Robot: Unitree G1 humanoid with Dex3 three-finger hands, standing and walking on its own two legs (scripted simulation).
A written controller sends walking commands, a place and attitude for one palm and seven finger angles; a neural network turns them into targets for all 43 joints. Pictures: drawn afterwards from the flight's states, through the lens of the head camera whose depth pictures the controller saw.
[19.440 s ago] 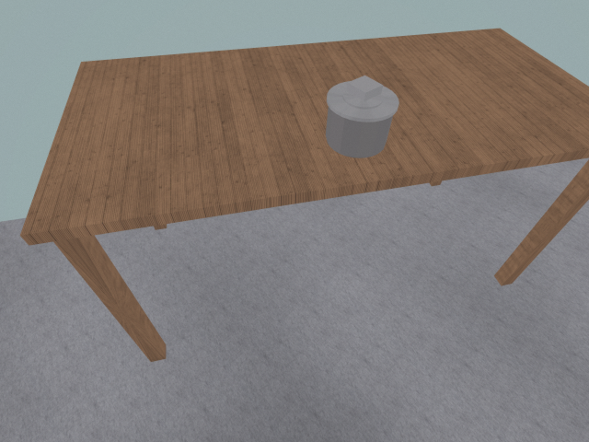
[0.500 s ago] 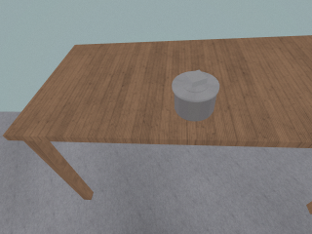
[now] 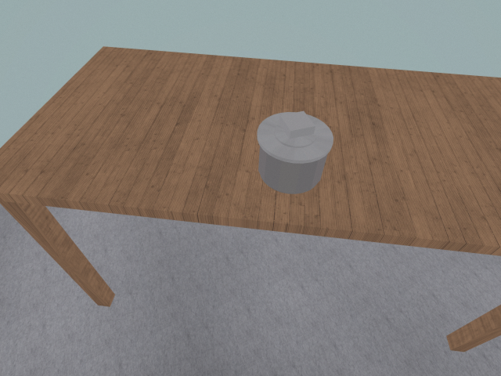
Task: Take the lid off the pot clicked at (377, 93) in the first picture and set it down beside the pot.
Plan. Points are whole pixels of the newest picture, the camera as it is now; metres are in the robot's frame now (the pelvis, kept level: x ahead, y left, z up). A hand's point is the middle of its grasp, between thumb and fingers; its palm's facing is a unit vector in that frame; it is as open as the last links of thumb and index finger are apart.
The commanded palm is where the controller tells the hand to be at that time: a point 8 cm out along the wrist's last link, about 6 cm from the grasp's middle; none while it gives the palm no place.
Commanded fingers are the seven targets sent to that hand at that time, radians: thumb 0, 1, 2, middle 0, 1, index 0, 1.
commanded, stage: look again from close up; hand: left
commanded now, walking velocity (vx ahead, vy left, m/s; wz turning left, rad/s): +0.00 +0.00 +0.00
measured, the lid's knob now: (296, 124) +0.55 -0.05 +0.11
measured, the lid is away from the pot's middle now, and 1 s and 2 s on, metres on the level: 0.00 0.00 0.00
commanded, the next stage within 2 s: shuffle to correct the standing spot in 0.50 s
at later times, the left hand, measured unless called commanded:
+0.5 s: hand out of the picture -0.02 +0.19 -0.17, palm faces +0.06 -0.98 -0.18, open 7.3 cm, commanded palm none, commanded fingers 0.00 0.90 0.90 -0.20 -0.30 -0.20 -0.30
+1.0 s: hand out of the picture -0.03 +0.17 -0.18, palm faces +0.06 -0.99 -0.16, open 7.3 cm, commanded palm none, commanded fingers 0.00 0.90 0.90 -0.20 -0.30 -0.20 -0.30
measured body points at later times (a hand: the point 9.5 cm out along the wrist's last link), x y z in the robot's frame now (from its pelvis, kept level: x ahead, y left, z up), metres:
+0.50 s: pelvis -0.01 +0.02 +0.01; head +0.00 +0.03 +0.46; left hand -0.02 +0.24 -0.15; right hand +0.00 -0.21 -0.14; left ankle +0.00 +0.17 -0.72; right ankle -0.03 -0.16 -0.72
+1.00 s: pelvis +0.00 -0.01 +0.00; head +0.02 +0.01 +0.45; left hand -0.03 +0.22 -0.17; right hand +0.02 -0.25 -0.14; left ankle +0.00 +0.15 -0.72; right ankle -0.03 -0.16 -0.72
